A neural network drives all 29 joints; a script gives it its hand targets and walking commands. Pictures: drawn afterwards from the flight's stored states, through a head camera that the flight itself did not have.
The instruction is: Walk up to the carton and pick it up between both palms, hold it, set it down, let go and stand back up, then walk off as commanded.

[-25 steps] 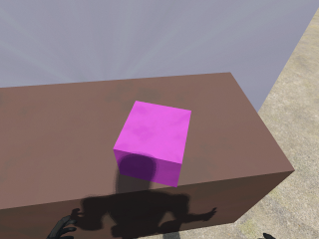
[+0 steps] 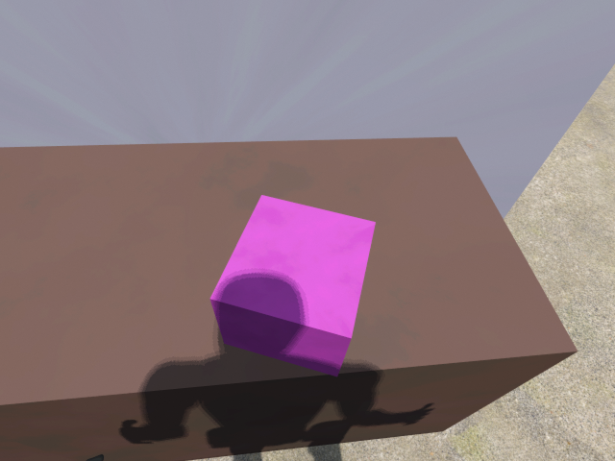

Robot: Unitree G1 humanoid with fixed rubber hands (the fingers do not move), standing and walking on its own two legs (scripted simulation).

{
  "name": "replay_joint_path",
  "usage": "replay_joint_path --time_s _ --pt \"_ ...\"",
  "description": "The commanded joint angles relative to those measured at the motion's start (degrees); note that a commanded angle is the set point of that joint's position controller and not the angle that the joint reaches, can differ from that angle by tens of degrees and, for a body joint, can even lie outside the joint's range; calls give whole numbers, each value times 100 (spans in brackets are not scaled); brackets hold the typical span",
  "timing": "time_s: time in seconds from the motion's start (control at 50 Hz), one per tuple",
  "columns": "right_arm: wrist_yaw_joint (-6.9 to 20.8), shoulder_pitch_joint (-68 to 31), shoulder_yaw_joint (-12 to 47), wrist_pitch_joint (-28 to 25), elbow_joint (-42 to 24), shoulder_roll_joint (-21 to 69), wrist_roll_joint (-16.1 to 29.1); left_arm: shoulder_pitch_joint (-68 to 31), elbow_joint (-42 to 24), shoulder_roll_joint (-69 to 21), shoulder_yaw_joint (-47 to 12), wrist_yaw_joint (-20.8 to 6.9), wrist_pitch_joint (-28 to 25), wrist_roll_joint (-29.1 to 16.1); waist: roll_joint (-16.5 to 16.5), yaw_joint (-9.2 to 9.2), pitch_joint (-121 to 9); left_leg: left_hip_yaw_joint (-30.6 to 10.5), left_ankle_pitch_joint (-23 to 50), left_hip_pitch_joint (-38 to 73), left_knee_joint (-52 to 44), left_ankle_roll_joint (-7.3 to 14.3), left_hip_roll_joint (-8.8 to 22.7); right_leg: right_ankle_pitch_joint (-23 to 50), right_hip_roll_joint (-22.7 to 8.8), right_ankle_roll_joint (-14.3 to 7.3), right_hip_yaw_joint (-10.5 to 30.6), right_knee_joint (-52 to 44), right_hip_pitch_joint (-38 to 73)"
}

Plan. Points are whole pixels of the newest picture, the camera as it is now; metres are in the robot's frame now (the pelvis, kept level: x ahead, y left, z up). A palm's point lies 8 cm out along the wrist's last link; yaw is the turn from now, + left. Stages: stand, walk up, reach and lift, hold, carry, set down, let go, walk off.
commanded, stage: walk up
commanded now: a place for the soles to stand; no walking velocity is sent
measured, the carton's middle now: (298, 283) +0.37 +0.03 -0.03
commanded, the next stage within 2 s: reach and lift in 1.34 s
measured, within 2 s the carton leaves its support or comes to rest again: neither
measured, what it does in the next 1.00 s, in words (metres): steps on the spot: right foot, then left foot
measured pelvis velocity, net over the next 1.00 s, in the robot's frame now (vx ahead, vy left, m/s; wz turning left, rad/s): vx -0.01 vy -0.02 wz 0.09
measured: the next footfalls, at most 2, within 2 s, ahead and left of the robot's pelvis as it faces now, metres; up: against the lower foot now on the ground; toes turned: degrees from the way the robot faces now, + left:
right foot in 0.28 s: +0.09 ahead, -0.16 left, +0.00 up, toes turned +5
left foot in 0.54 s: +0.02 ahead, +0.09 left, +0.00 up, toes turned +4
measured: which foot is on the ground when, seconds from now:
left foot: down 0.00-0.30, up 0.32-0.52, down 0.54-1.00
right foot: down 0.00-0.00, up 0.02-0.26, down 0.28-1.00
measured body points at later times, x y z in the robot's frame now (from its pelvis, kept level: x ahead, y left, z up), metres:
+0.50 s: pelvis -0.01 -0.03 +0.01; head +0.02 -0.03 +0.45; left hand +0.09 +0.28 -0.10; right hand +0.09 -0.34 -0.10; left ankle -0.03 +0.09 -0.70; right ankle +0.05 -0.15 -0.72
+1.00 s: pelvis -0.01 -0.02 +0.01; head +0.02 +0.00 +0.45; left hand +0.09 +0.28 -0.11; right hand +0.11 -0.32 -0.09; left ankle -0.02 +0.08 -0.72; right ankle +0.05 -0.16 -0.72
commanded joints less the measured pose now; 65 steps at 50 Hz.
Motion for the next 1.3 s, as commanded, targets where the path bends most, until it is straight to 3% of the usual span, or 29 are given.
replay_joint_path --time_s 0.0,0.04,0.08,0.12,0.18,0.22,0.24,0.26,0.28,0.3,0.34,0.38,0.44,0.48,0.5,0.52,0.54,0.56,0.58,0.6,0.64,0.68,0.7,0.74,0.78,0.8,0.92,0.96,1.28 --pt "-169 1005 -594 -197 -287 -1832 -114 -178 -513 1136 244 80 99 97 752 -134 -1058 -3491 3150 1825 -1183 1578 2339 -1401 -177 21 545 1956 -1600" --pt "-202 646 -480 -164 -356 -1421 -115 -502 -494 1103 216 79 72 67 399 -63 -338 -2758 3142 1309 -1021 1529 1851 -1097 -370 -79 552 1855 -1809" --pt "-196 466 -410 -142 -407 -1248 -95 -242 -328 968 169 41 100 37 782 73 -454 -1692 4002 947 -767 1150 1362 -495 -338 -104 222 1494 -1420" --pt "-164 358 -380 -100 -424 -1147 -130 -304 -189 908 160 32 124 31 1074 20 -416 -1408 4146 429 -684 1055 1093 -290 -281 -106 -19 1115 -876" --pt "-134 17 -396 11 -581 -1236 -146 -435 -181 978 195 68 102 24 961 79 -356 -1527 2904 -512 -627 1131 1169 -90 -136 -106 -118 430 12" --pt "-92 -374 -401 126 -671 -1230 -142 -38 -6 1001 215 92 32 46 1146 278 -531 -1138 1446 -954 -197 810 839 530 10 -145 -246 -674 819" --pt "-87 -219 -345 168 -641 -1015 -144 -57 34 1052 256 100 5 135 759 237 -524 -1083 750 -1253 121 652 660 603 -80 -223 78 -1043 1143" --pt "-70 -126 -255 211 -639 -709 -95 -145 20 1326 296 133 -40 231 -243 192 -400 -866 -281 -1789 876 412 168 193 -907 -428 1476 -1752 1184" --pt "-108 23 -247 271 -596 -684 -91 -566 -138 1571 275 137 -119 230 -568 -9 67 -475 -1442 -1475 1469 217 -93 -542 -1992 -799 2847 -2769 -1" --pt "-109 24 -401 344 -503 -980 -121 -822 -175 1683 283 122 -160 188 -220 -26 281 -766 -1571 -707 2040 196 91 -1285 -2273 -1193 2828 -2918 -1113" --pt "-15 309 -432 357 -338 -1000 -85 -1178 -173 1621 225 118 -213 180 -617 -165 641 -697 -1032 -560 1831 190 87 -1982 -1645 -1006 2214 -2973 -1434" --pt "71 373 -405 324 -217 -957 -88 -992 -159 1486 178 60 -231 196 -812 -87 446 -479 -848 -329 1315 126 156 -1436 -1197 -716 1640 -2903 -1022" --pt "79 196 -337 194 -235 -892 -88 -569 -144 1503 213 31 -210 175 -772 162 -524 -306 -1036 -509 241 107 122 62 -1202 -835 1407 -2110 583" --pt "44 311 -258 93 -78 -807 -94 -560 -135 1441 200 9 -143 111 -399 100 -1021 -52 -292 44 -995 54 -13 1080 -1002 -684 863 -1359 1170" --pt "-1 451 -274 54 -26 -780 -118 -682 -105 1379 169 17 -101 79 -367 -52 -1274 -270 101 377 -1302 111 21 1581 -972 -569 761 -941 1089" --pt "-40 355 -314 20 -10 -893 -192 -602 -125 1151 64 28 -81 42 -25 -68 -1227 -931 265 838 -1342 248 273 1701 -923 -393 743 -598 367" --pt "-50 250 -355 -22 -61 -1190 -252 -634 -260 882 -14 39 -82 10 668 18 -1178 -2390 929 1089 -1530 540 1127 1061 -466 -167 444 -12 -538" --pt "-6 7 -403 -16 -9 -1585 -194 -842 -121 994 56 87 -18 13 904 33 -715 -3067 1078 698 -1685 859 1655 -490 -82 7 156 -78 -910" --pt "29 -220 -394 -14 -43 -1471 -200 -767 -53 1047 23 117 -29 23 895 72 -571 -2918 1399 623 -1522 1100 1744 -750 -179 -35 262 -41 -770" --pt "29 -365 -342 -8 -13 -1318 -145 -742 4 1065 17 109 -61 20 748 121 -565 -2296 2168 646 -1164 1046 1466 -446 -215 -79 213 -373 -592" --pt "18 -399 -287 22 47 -1174 -61 -609 143 1063 -2 99 -140 13 771 157 -767 -1367 3161 475 -574 548 893 1154 -171 -172 67 -946 186" --pt "48 -264 -261 71 35 -968 -46 -678 148 1273 65 99 -189 62 561 57 -1122 -1047 2134 82 -223 291 474 2166 -577 -355 514 -990 892" --pt "53 -257 -273 110 -6 -912 -83 -752 103 1338 57 90 -196 77 454 -2 -1067 -979 1252 -5 -298 284 403 1646 -739 -428 622 -1115 723" --pt "55 -219 -252 155 19 -929 -105 -873 124 1335 56 78 -153 79 138 -12 -818 -1128 -50 -72 -771 336 386 445 -794 -460 602 -1262 412" --pt "65 -319 -299 131 54 -1084 -160 -977 120 1152 -11 56 -102 62 452 51 -508 -1572 -375 -315 -1199 453 653 -246 -495 -238 375 -1175 98" --pt "70 -468 -312 104 30 -1147 -175 -938 109 1124 -40 46 -100 75 664 51 -371 -1770 -500 -434 -1362 511 788 -112 -367 -167 327 -1105 21" --pt "90 -504 -254 69 96 -1010 -131 -945 242 1274 -7 51 -196 116 162 -4 -798 -1289 503 -225 -948 283 485 882 -677 -268 577 -1292 607" --pt "87 -497 -233 83 119 -1020 -136 -949 214 1172 -30 62 -191 59 525 45 -899 -1354 786 -19 -958 333 516 1048 -574 -265 441 -1131 504" --pt "72 -631 -232 86 293 -1036 -131 -1047 367 1165 -66 70 -148 79 318 80 -794 -1491 676 -245 -1074 334 576 988 -548 -196 368 -1197 691"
